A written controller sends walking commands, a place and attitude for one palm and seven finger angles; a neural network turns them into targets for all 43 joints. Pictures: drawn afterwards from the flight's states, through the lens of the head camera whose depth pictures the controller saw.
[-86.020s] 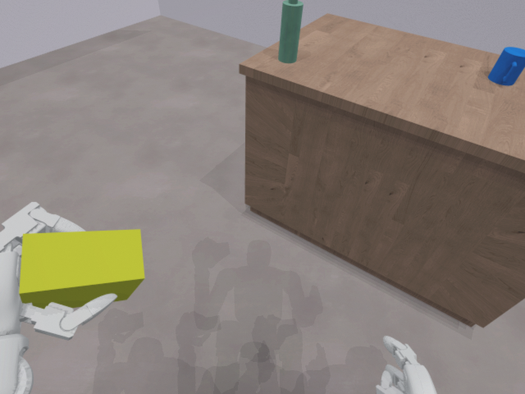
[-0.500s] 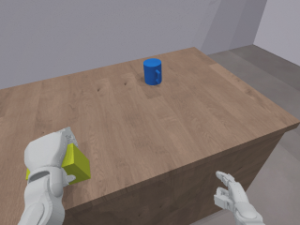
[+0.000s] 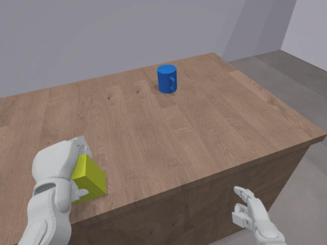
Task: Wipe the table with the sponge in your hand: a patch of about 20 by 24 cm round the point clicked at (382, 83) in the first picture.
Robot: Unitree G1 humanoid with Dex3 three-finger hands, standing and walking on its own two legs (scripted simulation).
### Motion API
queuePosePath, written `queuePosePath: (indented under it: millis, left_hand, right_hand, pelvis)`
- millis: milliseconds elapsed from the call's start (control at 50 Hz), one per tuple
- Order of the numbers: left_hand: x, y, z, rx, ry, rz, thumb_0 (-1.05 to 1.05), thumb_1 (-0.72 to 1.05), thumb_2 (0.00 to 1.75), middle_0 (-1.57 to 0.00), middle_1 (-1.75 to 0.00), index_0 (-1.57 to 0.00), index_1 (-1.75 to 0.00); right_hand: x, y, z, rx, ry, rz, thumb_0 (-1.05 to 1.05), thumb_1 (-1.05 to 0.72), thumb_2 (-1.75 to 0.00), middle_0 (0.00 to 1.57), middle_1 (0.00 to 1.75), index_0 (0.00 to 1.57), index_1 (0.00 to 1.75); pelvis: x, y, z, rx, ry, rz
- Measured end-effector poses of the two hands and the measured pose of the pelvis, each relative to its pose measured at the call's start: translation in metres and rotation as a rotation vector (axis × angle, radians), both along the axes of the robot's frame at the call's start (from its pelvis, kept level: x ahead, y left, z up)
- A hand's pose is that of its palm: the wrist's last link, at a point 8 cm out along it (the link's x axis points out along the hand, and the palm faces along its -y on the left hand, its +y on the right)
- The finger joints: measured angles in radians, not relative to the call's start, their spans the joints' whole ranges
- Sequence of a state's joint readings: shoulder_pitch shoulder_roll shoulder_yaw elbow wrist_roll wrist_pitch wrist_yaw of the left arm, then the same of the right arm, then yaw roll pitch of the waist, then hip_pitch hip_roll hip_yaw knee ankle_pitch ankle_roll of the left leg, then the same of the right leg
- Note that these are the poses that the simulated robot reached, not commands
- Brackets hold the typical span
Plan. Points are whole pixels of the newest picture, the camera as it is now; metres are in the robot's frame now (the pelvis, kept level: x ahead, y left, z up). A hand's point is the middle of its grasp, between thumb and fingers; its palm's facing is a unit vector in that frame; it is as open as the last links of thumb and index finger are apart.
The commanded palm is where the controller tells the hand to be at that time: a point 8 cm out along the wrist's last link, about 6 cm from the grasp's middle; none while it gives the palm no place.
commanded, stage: lift the sponge slowly off the table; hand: left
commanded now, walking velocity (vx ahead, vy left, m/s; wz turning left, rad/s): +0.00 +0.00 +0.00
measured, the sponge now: (78, 184) +0.21 +0.26 +0.06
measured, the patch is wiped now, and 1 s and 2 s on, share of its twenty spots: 1.00 1.00 1.00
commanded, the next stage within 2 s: bring the sponge back beside the body in 1.50 s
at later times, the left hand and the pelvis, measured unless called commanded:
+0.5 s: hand (69, 161) +0.22 +0.25 +0.14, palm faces +0.20 -0.17 -0.97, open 9.8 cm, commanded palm +0.18 +0.25 +0.21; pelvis -0.01 -0.02 +0.00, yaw +0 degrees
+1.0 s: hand (66, 144) +0.24 +0.25 +0.18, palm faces +0.25 -0.15 -0.96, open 9.8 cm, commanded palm +0.19 +0.25 +0.25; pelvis -0.01 -0.02 +0.00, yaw +0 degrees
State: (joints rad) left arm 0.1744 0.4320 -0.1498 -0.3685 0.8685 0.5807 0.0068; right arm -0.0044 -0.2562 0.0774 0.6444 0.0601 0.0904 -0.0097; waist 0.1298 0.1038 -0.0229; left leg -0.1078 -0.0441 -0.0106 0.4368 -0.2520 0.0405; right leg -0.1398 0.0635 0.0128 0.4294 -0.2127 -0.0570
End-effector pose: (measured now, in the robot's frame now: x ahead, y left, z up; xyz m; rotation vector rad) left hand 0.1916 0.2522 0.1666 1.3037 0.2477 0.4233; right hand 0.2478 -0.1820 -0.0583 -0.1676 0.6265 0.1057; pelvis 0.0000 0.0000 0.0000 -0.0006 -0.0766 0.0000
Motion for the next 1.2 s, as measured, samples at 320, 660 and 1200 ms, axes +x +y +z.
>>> queuePosePath:
  millis: [320,660,1200]
  left_hand:
    - [0.000,-0.009,0.023,0.007,-0.050,0.014,0.00,-0.53,1.04,-0.76,-1.42,-0.81,-1.37]
    - [0.008,-0.005,0.039,0.049,-0.046,0.027,0.00,-0.53,1.04,-0.76,-1.41,-0.81,-1.37]
    - [0.004,0.009,0.074,0.028,-0.145,0.012,0.00,-0.53,1.04,-0.76,-1.41,-0.81,-1.37]
  right_hand:
    - [0.006,-0.017,0.010,0.002,-0.057,-0.008,0.01,-0.90,-0.90,0.20,0.30,0.21,0.30]
    - [-0.002,-0.032,0.009,-0.017,-0.078,-0.034,0.01,-0.90,-0.90,0.20,0.30,0.20,0.30]
    - [0.003,-0.012,0.014,-0.002,-0.091,-0.014,0.01,-0.90,-0.90,0.20,0.30,0.20,0.30]
  pelvis:
    - [-0.005,-0.017,0.000,0.006,-0.012,0.001]
    - [-0.014,-0.026,-0.001,0.010,-0.015,0.012]
    - [-0.016,-0.014,-0.001,0.008,-0.010,0.009]
